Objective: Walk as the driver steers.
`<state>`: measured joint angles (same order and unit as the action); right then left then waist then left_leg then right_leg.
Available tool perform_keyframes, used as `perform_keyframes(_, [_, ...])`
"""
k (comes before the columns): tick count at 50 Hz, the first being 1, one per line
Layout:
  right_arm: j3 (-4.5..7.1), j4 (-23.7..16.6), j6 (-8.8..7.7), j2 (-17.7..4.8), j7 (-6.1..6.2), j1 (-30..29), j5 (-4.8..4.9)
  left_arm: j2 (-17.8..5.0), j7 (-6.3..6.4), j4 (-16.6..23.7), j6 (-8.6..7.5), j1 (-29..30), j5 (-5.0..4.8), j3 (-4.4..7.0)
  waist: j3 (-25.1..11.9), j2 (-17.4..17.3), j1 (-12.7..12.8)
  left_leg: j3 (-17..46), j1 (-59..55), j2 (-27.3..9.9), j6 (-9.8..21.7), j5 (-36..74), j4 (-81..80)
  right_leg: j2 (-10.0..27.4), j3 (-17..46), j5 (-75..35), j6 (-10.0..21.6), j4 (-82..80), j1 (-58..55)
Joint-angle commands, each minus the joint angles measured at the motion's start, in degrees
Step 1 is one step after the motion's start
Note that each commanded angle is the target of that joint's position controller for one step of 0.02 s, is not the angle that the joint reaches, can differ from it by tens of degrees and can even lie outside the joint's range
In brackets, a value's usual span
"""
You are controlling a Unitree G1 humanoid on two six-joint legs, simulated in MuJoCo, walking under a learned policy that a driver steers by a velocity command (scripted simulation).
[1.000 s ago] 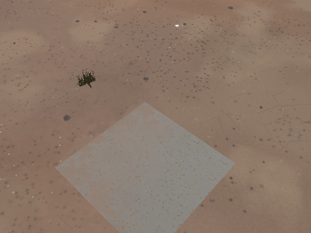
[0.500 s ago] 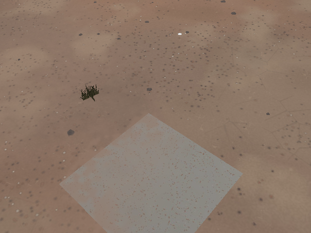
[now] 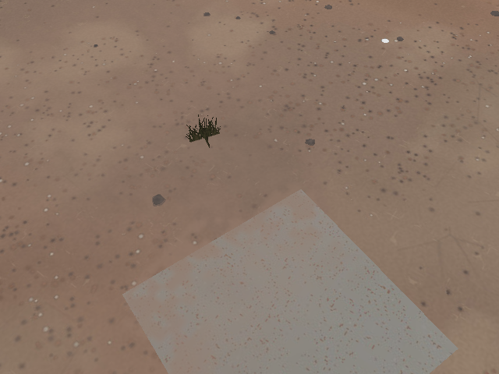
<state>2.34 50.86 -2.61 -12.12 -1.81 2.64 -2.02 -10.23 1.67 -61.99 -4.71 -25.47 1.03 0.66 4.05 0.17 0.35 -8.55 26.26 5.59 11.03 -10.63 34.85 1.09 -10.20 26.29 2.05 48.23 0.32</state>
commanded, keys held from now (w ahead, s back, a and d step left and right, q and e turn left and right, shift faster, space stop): w+q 0.28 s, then w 0.34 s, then no key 0.38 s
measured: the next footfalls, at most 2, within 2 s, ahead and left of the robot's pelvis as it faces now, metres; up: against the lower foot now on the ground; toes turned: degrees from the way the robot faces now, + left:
right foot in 0.50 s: +0.49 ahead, -0.07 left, +0.00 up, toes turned +14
left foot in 0.98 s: +0.60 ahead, +0.15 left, +0.00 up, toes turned +17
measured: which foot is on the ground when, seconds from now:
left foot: down 0.00-0.52, up 0.54-0.96, down 0.98-1.00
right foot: up 0.00-0.48, down 0.50-1.00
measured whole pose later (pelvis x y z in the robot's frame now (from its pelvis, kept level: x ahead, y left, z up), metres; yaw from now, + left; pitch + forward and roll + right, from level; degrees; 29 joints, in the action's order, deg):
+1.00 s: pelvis +0.50 +0.04 +0.02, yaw +16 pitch +0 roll -2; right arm 0.1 51.5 -3.3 -10.6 0.8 7.1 -1.9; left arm -11.2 0.5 -56.8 -3.4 -20.7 0.4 0.5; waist 3.2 -0.5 2.6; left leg -1.8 20.6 0.8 3.4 -5.8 28.3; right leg -3.2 -2.9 20.9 2.5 26.8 5.0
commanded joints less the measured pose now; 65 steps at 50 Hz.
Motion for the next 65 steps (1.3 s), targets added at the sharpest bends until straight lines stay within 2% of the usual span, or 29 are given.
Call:
perform_keyframes(1, [4.69, 2.7, 1.36, -14.7, 1.06, 18.0, 1.42, -9.0, -1.45, 9.8, -1.79, 6.1, 0.16, 1.98, -13.2, -3.1, -7.0, 49.1, -41.3, -23.9, 15.4, -12.6, -20.3, -1.1, 14.0, -1.3, 1.0, 39.6, 43.6])
perform_keyframes(3, [3.34, 1.9, 0.84, -9.0, 1.4, 12.1, 1.34, -9.3, -1.61, 11.1, -2.73, 8.9, -0.21, 2.24, -2.6, 4.1, -2.0, 37.0, -24.8, -20.6, 10.2, -2.6, -23.6, 3.6, 13.4, -9.5, 0.8, 29.1, 39.7])
perform_keyframes(5, [2.55, 1.5, -0.3, -7.3, 1.86, 10.5, 1.6, -7.6, -1.57, 11.3, -0.56, 7.5, 1.47, 1.99, -1.7, 4.0, 1.5, 28.6, -15.8, -15.6, 7.8, 9.3, -23.7, 5.2, 13.6, -9.2, -1.3, 22.8, 32.1])
perform_keyframes(10, [3.05, 1.9, -1.57, -10.2, 1.9, 16.3, 2.12, -7.1, -2.22, 16.0, 2.33, 15.5, 1.99, 2.01, -0.7, -0.6, 0.1, 23.6, -13.7, -10.9, 5.1, 16.6, -24.3, 5.7, 10.4, -16.2, -4.9, 9.8, 35.3])
perform_keyframes(14, [3.11, 1.9, -0.91, -10.1, 1.92, 22.3, 1.96, -7.5, -2.68, 19.8, 2.56, 24.6, 1.53, 1.88, -1.3, -2.7, -3.9, 24.9, -20.7, -10.1, 1.5, 20.9, -22.2, 4.1, 10.1, -24.2, -5.4, 0.2, 39.9])
perform_keyframes(20, [2.35, 2.7, -1.0, -9.1, 2.97, 27.5, 1.08, -6.8, -3.57, 23.6, 1.55, 33.2, 0.94, 0.66, -0.7, -4.3, -7.2, 24.8, -30.6, -12.1, 0.8, 30.0, -19.7, 1.1, 8.0, -26.3, -2.6, -12.5, 38.7])
perform_keyframes(22, [2.41, 2.3, -1.35, -10.2, 3.4, 25.7, 0.84, -8.0, -3.44, 23.5, 1.02, 30.4, 0.74, 0.92, -1.1, -5.0, -4.8, 24.6, -30.9, -13.4, -0.4, 35.7, -17.6, -0.1, 8.4, -23.9, -0.4, -17.0, 31.9])
perform_keyframes(24, [2.65, 2.0, -1.9, -11.9, 3.2, 23.4, 0.63, -11.0, -2.5, 20.2, 0.37, 19.4, 0.48, 2.25, -5.8, -5.4, 0.3, 23.2, -30.5, -12.6, -2.3, 49.2, -7.6, -3.4, 7.7, -19.3, 2.1, -19.6, 18.0])
perform_keyframes(25, [2.61, 1.9, -2.21, -12.0, 2.77, 22.3, 0.82, -12.3, -1.77, 17.9, -0.25, 10.7, 0.58, 2.91, -10.1, -3.9, 4.9, 20.9, -26.8, -10.5, -3.2, 46.1, 2.6, -1.9, 8.7, -21.8, 3.8, -22.9, 6.7])
perform_keyframes(26, [1.75, 0.2, -2.61, -8.9, 2.37, 23.0, 1.19, -16.2, -0.78, 16.9, -0.59, 1.5, 1.9, 3.85, -17.7, 1.3, 7.5, 18.9, -17.4, -7.5, -3.9, 27.8, 17.9, 10.0, 21.3, -15.3, 6.4, -22.1, -7.2])
perform_keyframes(27, [1.17, 0.8, -2.21, -4.4, 2.09, 32.2, 3.53, -20.9, -1.2, 15.5, 0.06, -0.2, 2.44, 5.41, -23.6, 16.6, 3.3, 13.5, 0.5, 3.3, -6.5, -17.0, 36.8, 24.1, 49.2, -15.2, 15.5, -27.4, -19.6])
perform_keyframes(28, [1.78, 1.6, -1.84, -9.5, 2.57, 29.2, 1.28, -15.5, -1.98, 15.9, 0.79, 3.7, 0.64, 4.61, -17.6, 6.2, 2.3, 16.5, 6.1, -0.5, -5.6, -16.5, 40.8, 21.6, 52.0, -8.5, 14.2, -31.0, -13.5])
perform_keyframes(29, [1.88, 0.4, -1.84, -9.2, 2.26, 23.4, 0.98, -11.6, -2.18, 16.8, 0.72, 9.2, 0.1, 3.69, -9.0, 2.0, 1.2, 16.3, 7.0, -2.7, -5.8, -10.9, 39.3, 19.3, 42.0, -9.4, 12.9, -32.3, -4.7])
perform_keyframes(30, [1.52, -0.5, -1.92, -8.1, 1.96, 20.2, 0.89, -9.4, -2.36, 16.6, 0.42, 11.4, 0.53, 3.17, -5.4, -0.3, 0.6, 15.7, 6.4, -4.4, -5.9, -8.1, 36.8, 16.5, 35.7, -15.6, 11.6, -33.7, 0.6])
perform_keyframes(32, [1.36, -1.0, -0.91, -6.9, 1.22, 19.4, 0.07, -7.8, -2.03, 14.8, -0.29, 10.9, 0.31, 2.45, -3.1, 2.9, -1.4, 14.3, 3.5, -6.3, -6.8, -7.2, 32.9, 12.6, 26.7, -29.2, 9.6, -35.3, 6.3])
perform_keyframes(35, [1.01, -0.5, 0.17, -4.9, 1.08, 20.1, -0.19, -8.0, -2.37, 12.0, -1.93, 7.2, -0.39, 2.17, -4.4, 3.8, -2.7, 12.3, 1.9, -5.4, -8.9, -7.3, 29.2, 11.5, 18.8, -57.1, 10.1, -33.8, 6.7])
perform_keyframes(37, [0.65, -1.0, 0.44, -4.2, 1.02, 17.7, -0.16, -8.7, -2.32, 11.1, -1.89, 6.6, -0.35, 2.1, -4.7, 4.7, -2.9, 10.3, 2.7, -5.7, -9.8, -4.6, 24.3, 10.1, 14.9, -63.0, 9.7, -33.7, 6.8])
perform_keyframes(40, [-0.53, -2.4, 0.5, -2.7, 0.94, 11.3, 0.31, -8.3, -2.05, 10.1, -0.85, 6.5, -0.37, 1.6, -4.5, 6.3, -1.8, 6.9, -0.8, -6.0, -10.5, 1.4, 11.9, 7.1, 10.2, -63.9, 7.9, -33.5, 8.7])
perform_keyframes(43, [-1.06, -2.3, 0.54, -2.9, 1.55, 8.1, 0.75, -8.9, -1.75, 8.5, -0.17, 3.6, -0.39, 1.58, -5.6, 6.6, 0.0, 5.8, -4.3, -5.4, -10.2, 5.6, 4.9, 7.7, 10.4, -62.0, 7.2, -31.7, 6.5])
perform_keyframes(46, [-0.98, -1.5, 0.16, -3.7, 2.37, 7.9, 0.64, -8.7, -1.27, 7.5, 0.54, 3.6, -0.45, 1.48, -4.5, 6.0, -0.1, 6.7, -7.2, -5.4, -8.6, 4.3, -0.8, 9.7, 12.9, -56.8, 7.0, -28.3, 5.1])
perform_keyframes(48, [-0.81, 0.6, -0.81, -4.0, 2.92, 11.9, 0.2, -8.4, -0.88, 6.9, 0.94, 4.1, -0.79, 1.38, -4.4, 3.0, -2.2, 7.9, -14.9, -5.8, -7.2, 11.6, -11.7, 8.3, 13.5, -48.5, 4.8, -22.5, 6.2])
perform_keyframes(49, [-0.18, 1.6, -1.63, -7.2, 3.29, 15.0, -0.24, -7.7, -0.76, 7.0, 0.78, 1.9, -0.55, 1.15, -7.3, -1.4, -2.1, 13.4, -22.8, -11.9, -6.3, 30.2, -11.6, 5.9, 12.5, -37.8, 2.8, -17.5, 9.4])
perform_keyframes(50, [0.13, 1.9, -1.62, -9.5, 3.35, 17.2, -0.11, -3.8, -0.57, 6.3, 1.08, -5.3, -1.05, 0.22, -12.8, -8.9, 0.7, 22.7, -31.2, -23.3, -0.4, 53.4, -7.8, 1.8, 10.0, -10.1, 1.3, -11.2, 14.1])
perform_keyframes(51, [-0.35, 2.2, -0.73, -6.9, 3.21, 17.5, 1.46, -3.9, -0.04, 4.0, 2.83, -7.2, -1.79, 0.32, -16.2, -10.7, -1.2, 27.8, -29.2, -27.2, 6.6, 49.9, -9.6, -1.7, 9.4, 7.8, 0.8, -5.5, 14.3])
perform_keyframes(52, [-0.86, 1.9, -0.4, -5.4, 3.1, 15.7, 1.65, -6.4, 0.16, 4.8, 3.88, -2.3, -1.06, 1.05, -11.9, -8.2, -1.7, 29.1, -25.2, -25.9, 7.4, 39.2, -13.3, -2.1, 10.9, 11.6, 0.4, -2.1, 17.4])
perform_keyframes(55, [-1.56, 1.9, 0.43, -4.4, 4.21, 9.4, 1.01, -4.6, -0.3, 5.1, 5.69, 3.4, 0.14, 1.0, -5.7, -6.3, 1.2, 23.0, -14.6, -20.2, 2.2, 19.2, -20.3, -0.3, 12.2, 4.9, -1.1, -3.8, 15.2])
perform_keyframes(61, [-1.23, 4.1, 1.32, -5.1, 4.03, 7.6, 1.72, -2.3, 0.46, 1.0, 6.75, 1.4, 0.04, 0.19, -5.0, -5.3, 2.7, 17.6, -8.6, -14.5, -2.9, -3.9, -21.3, -1.0, 9.2, -10.1, -2.0, -19.9, 5.9])
perform_keyframes(64, [-0.76, 5.4, 2.31, -4.6, 3.68, 9.9, 2.16, -5.0, 0.43, 1.5, 5.87, 3.6, 0.81, 0.11, 0.1, -3.0, 0.6, 17.8, -4.9, -11.8, -7.8, -16.1, -22.9, 3.5, 14.9, -10.0, -0.5, -27.7, 8.0])
perform_keyframes(65, [-0.58, 5.7, 2.6, -4.1, 3.47, 10.1, 2.21, -5.2, 0.27, 0.8, 5.48, 4.2, 0.22, 0.14, 2.9, 1.4, -0.3, 15.7, -8.7, -10.1, -7.9, -11.2, -21.7, 3.4, 15.3, -6.7, -0.1, -28.4, 14.9])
